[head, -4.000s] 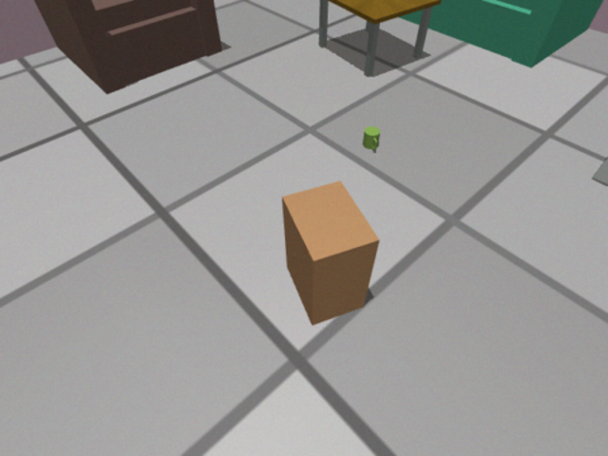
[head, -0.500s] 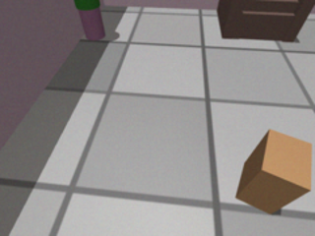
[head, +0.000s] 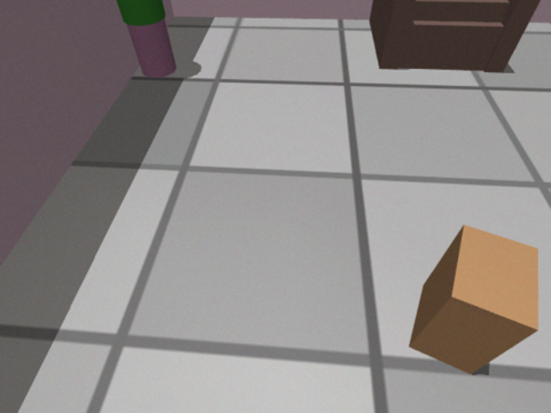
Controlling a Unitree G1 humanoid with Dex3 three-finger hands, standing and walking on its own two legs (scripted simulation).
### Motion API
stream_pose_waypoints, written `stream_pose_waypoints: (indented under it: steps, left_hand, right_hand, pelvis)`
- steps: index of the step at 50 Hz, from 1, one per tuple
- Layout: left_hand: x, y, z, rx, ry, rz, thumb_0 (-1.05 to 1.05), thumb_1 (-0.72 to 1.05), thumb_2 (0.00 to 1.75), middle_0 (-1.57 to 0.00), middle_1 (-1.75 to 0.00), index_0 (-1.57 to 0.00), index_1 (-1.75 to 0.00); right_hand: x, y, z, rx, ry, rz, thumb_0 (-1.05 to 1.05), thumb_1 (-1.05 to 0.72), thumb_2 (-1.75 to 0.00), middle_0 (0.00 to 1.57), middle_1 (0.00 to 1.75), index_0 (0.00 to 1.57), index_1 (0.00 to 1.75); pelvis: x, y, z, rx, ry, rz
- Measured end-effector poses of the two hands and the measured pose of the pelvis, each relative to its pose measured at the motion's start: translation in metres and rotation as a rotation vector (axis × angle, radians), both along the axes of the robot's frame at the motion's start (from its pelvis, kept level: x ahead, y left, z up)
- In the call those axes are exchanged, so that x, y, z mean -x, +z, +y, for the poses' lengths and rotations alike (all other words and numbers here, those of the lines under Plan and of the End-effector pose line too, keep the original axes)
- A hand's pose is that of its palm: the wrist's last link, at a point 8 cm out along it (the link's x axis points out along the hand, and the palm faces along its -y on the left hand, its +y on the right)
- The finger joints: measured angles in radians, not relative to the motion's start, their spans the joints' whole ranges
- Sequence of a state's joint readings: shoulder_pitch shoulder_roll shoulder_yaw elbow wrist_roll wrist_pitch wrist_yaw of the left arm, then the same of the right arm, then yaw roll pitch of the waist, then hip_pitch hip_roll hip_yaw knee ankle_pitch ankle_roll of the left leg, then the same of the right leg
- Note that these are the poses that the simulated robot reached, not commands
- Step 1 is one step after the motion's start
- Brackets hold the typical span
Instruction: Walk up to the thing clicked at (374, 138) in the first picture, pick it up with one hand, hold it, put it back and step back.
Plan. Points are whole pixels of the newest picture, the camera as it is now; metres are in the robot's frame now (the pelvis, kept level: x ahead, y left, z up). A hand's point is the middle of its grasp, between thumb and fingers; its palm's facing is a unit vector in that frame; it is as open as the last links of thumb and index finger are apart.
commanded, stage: stand
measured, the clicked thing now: out of the picture +0.95 -1.42 -0.74
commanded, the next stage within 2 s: walk up in 1.82 s
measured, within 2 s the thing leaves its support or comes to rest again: neither
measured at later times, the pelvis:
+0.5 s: pelvis +0.01 +0.00 +0.00, yaw -1 degrees
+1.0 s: pelvis +0.01 +0.00 +0.00, yaw -1 degrees
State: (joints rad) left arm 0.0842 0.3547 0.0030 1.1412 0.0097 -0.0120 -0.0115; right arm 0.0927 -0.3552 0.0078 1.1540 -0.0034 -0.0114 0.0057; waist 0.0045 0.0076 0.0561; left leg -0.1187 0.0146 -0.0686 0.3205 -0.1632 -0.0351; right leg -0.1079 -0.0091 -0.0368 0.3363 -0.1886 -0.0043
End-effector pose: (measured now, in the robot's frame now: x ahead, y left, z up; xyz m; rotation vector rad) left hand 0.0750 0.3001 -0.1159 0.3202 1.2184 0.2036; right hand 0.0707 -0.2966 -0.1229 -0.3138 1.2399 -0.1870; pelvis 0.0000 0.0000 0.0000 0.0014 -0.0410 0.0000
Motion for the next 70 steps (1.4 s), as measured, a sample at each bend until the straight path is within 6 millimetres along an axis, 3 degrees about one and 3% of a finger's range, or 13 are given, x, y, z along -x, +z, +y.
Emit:
stream_pose_waypoints:
  steps: [70]
  left_hand:
    - [-0.014, -0.001, -0.004, -0.002, -0.012, 0.02, 0.01, 0.91, 0.89, -0.2, -0.3, -0.2, -0.3]
  right_hand:
    - [-0.01, 0.0, -0.003, 0.005, -0.009, 0.009, 0.01, -0.9, -0.9, 0.2, 0.3, 0.21, 0.3]
  pelvis:
    - [-0.017, 0.0, -0.002, -0.001, -0.017, 0.011]
